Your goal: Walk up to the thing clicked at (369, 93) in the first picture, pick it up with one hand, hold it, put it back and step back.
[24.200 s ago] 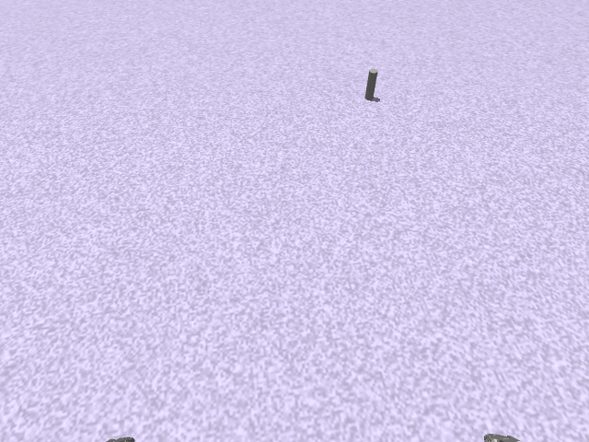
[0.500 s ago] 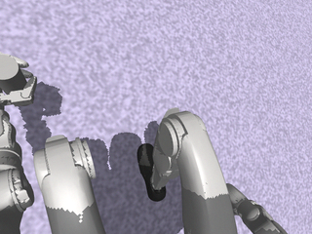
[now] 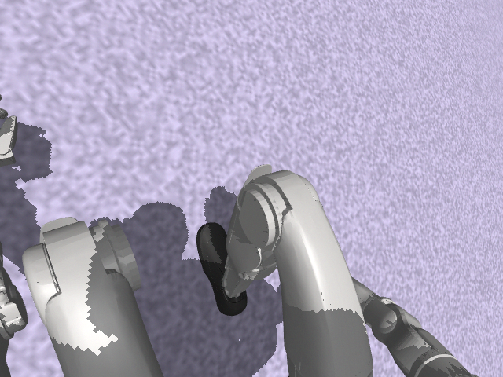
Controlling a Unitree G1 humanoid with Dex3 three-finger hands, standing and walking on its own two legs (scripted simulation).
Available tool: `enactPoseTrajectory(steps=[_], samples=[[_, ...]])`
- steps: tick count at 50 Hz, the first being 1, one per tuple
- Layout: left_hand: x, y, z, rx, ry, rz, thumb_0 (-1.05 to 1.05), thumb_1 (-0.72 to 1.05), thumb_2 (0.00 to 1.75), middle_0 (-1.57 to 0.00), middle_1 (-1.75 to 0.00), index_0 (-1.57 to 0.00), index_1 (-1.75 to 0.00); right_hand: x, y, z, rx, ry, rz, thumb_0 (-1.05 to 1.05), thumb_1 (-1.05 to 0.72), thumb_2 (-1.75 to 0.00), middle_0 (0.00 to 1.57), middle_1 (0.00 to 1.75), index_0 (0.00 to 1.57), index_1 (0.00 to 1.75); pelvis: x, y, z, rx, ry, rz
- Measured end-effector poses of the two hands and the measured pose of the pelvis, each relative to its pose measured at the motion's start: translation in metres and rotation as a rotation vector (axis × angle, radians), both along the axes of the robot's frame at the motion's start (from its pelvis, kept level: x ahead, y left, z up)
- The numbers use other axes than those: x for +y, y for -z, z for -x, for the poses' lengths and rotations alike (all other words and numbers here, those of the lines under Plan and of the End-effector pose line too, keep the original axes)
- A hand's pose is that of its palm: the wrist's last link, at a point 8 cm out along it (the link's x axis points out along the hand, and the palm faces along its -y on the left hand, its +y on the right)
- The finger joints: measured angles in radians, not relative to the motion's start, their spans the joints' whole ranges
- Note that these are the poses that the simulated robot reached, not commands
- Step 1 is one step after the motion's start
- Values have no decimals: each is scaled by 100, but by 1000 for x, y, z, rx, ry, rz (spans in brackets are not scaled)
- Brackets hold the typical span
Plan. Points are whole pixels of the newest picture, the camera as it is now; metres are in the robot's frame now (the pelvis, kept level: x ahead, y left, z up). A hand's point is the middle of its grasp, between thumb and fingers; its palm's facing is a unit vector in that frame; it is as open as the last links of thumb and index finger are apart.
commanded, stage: lower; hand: left
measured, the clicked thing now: out of the picture +0.46 +0.24 -0.19
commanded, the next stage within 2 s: loosen in 0.58 s
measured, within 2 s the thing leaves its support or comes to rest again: rests again in 0.44 s
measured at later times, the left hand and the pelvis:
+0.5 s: hand out of the picture +0.46 +0.23 -0.19, palm faces +0.21 -0.98 -0.02, open 6.5 cm; pelvis +0.00 +0.00 +0.00, yaw -2 degrees
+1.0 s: hand out of the picture +0.47 +0.23 -0.19, palm faces +0.21 -0.98 -0.01, open 8.6 cm; pelvis -0.01 +0.01 +0.00, yaw -2 degrees
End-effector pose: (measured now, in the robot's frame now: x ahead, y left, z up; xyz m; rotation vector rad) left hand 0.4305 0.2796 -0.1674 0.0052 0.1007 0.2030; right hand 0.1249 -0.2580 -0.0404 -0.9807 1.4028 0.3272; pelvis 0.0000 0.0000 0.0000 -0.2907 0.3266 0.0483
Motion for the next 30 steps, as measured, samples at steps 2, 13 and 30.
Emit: enactPoseTrajectory(steps=[2, 13, 30], samples=[[0, 2, 0, 0, 0, 0, 3, 1, 112, -90, -107, -94, -110, 2, -1, 1, 5, -7, 4, 0, -89, -90, 20, 30, 21, 29, 1, 0, 0, -4, 2, 4], [-1, 11, -1, 3, -9, -8, 3, 1, 112, -90, -107, -94, -110, 5, -5, 6, 28, -38, 26, 0, -89, -90, 20, 30, 21, 29, 2, 0, 3, -26, 11, 21], [-3, 24, 1, 5, -12, -5, 3, 1, 112, -90, -107, -94, -110, 7, -13, 4, 43, -75, 56, 0, -88, -90, 20, 30, 21, 29, 4, 0, 4, -40, 21, 40]])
